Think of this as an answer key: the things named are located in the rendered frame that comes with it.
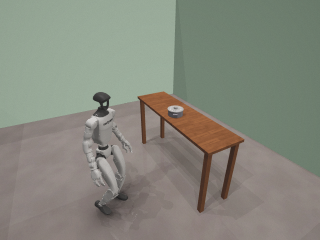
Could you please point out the left robot hand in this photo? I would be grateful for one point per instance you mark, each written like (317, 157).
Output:
(125, 144)

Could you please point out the lid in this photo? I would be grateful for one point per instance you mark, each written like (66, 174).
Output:
(178, 110)

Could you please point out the pot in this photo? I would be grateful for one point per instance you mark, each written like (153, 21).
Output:
(175, 115)

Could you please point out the robot right shin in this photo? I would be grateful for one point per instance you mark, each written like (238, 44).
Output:
(107, 197)

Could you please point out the robot left forearm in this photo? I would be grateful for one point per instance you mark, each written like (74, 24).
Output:
(118, 134)

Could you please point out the robot left foot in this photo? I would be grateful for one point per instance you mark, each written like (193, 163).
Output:
(122, 196)

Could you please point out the left robot upper arm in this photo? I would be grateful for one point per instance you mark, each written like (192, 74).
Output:
(113, 113)

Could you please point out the right robot upper arm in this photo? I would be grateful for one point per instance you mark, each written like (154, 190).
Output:
(90, 125)

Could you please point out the right robot hand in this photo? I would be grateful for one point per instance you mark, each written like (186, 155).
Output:
(95, 174)

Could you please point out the robot right forearm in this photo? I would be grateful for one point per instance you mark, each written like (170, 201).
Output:
(90, 156)

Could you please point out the table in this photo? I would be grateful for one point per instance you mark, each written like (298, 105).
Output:
(209, 136)

